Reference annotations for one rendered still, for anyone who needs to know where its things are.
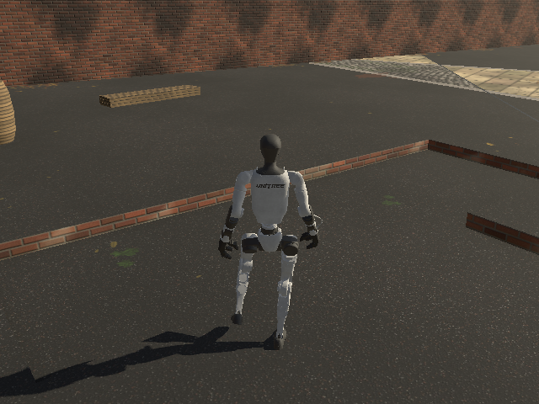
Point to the left robot shin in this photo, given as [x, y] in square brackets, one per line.
[241, 287]

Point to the right robot shin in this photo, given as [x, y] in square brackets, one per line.
[282, 310]

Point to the robot shin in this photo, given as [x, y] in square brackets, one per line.
[282, 310]
[241, 287]

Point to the robot left upper arm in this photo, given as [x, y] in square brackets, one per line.
[239, 192]

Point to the robot left forearm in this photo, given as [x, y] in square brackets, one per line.
[228, 229]

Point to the robot right forearm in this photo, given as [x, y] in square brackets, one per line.
[310, 223]

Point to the robot left hand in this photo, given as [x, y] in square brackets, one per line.
[223, 246]

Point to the robot right upper arm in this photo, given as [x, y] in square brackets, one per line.
[301, 193]

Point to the robot right hand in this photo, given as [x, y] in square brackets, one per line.
[315, 239]

